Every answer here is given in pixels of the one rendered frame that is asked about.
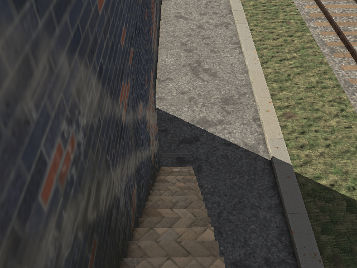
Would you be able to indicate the stairs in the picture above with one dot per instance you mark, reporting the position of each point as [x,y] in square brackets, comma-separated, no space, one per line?
[175,230]

